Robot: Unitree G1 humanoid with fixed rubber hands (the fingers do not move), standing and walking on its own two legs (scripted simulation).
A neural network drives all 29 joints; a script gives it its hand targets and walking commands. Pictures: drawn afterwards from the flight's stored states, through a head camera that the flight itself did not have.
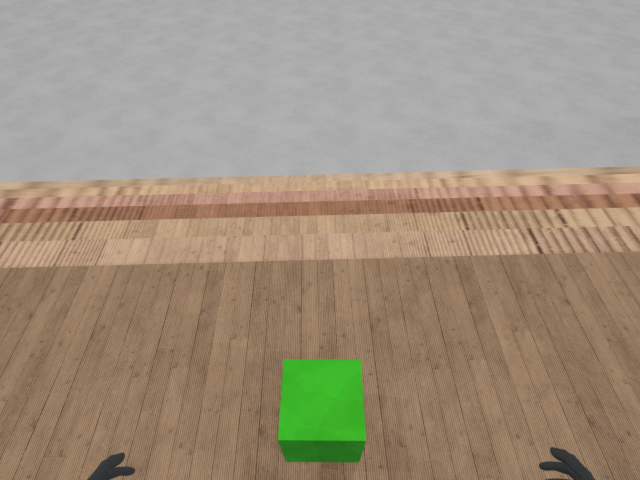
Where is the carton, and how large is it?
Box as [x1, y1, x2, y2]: [278, 359, 365, 461]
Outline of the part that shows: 284,359 278,441 286,461 358,461 365,441 360,360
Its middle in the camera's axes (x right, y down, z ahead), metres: +0.01 +0.49 +1.07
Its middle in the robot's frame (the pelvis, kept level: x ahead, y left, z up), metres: +0.38 +0.02 -0.66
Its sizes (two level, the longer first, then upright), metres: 0.210 0.200 0.250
